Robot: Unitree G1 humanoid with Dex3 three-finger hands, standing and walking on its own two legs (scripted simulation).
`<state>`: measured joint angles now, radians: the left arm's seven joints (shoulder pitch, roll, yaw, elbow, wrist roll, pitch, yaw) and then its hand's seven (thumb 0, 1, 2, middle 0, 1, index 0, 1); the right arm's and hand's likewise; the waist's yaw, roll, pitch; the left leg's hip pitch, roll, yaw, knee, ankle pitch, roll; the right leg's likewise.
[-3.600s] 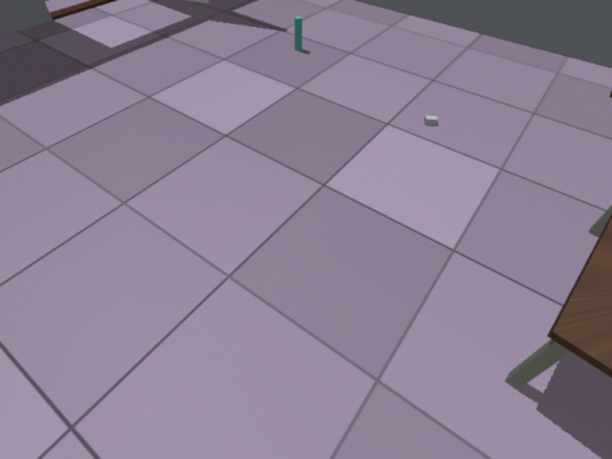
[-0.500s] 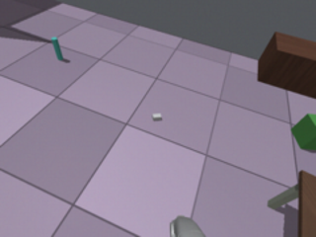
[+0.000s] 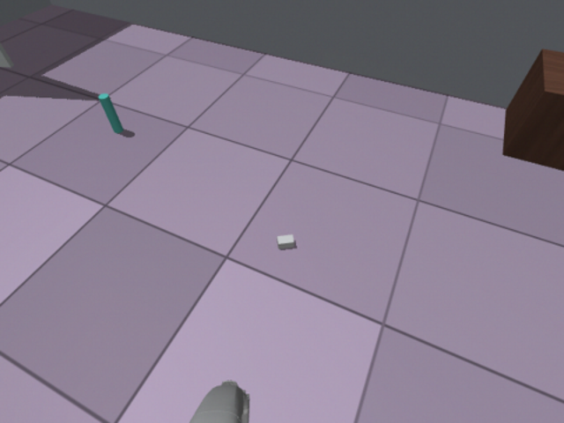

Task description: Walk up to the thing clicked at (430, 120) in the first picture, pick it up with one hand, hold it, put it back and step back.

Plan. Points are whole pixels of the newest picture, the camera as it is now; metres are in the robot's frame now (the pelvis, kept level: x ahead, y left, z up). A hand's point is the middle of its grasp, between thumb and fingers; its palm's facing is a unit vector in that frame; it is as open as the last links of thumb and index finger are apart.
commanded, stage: walk up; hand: left
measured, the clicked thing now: (285, 241) +0.90 +0.01 -0.75
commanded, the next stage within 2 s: none
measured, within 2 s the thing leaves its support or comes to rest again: neither
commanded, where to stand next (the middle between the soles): +0.62 -0.26 m, yaw +6 degrees
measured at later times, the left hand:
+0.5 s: hand (161, 356) +0.24 +0.22 -0.15, palm faces -0.04 -0.95 -0.31, open 7.3 cm
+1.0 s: hand (238, 302) +0.35 +0.10 -0.16, palm faces +0.04 -0.94 -0.33, open 7.4 cm
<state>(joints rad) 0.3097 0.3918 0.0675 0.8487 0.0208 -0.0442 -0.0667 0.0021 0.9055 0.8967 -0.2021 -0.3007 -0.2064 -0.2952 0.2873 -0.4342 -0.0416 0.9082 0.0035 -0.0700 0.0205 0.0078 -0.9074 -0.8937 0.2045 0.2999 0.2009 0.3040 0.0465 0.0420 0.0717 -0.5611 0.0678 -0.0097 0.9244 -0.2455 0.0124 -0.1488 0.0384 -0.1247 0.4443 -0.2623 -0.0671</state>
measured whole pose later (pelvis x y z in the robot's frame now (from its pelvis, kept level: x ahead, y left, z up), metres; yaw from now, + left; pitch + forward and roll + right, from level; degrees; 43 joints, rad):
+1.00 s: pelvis +0.34 -0.17 -0.01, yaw +3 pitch -2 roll -1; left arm 0.35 0.42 0.05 0.82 0.02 -0.02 -0.06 0.00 0.91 0.90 -0.20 -0.30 -0.21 -0.30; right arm 0.29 -0.39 -0.03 0.90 -0.01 -0.08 0.03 0.01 -0.91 -0.89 0.21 0.30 0.20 0.30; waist 0.06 -0.02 0.08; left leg -0.44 0.04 0.08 0.66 -0.24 0.03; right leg -0.18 0.00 -0.15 0.59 -0.37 -0.05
